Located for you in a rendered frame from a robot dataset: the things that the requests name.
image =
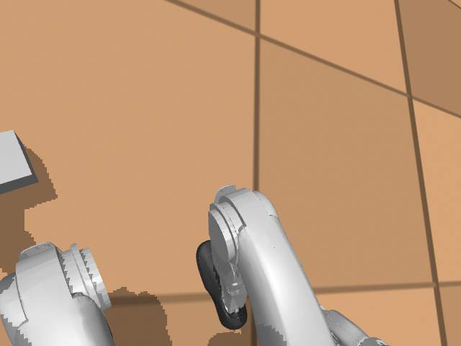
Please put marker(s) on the carton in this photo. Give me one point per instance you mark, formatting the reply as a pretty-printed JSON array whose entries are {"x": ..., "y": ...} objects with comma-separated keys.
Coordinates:
[{"x": 15, "y": 167}]

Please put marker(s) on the right robot foot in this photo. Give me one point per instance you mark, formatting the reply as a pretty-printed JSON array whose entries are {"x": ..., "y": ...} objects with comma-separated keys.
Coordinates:
[{"x": 211, "y": 281}]

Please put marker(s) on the right robot hand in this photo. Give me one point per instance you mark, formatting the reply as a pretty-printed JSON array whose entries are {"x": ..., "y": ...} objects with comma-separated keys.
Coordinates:
[{"x": 344, "y": 331}]

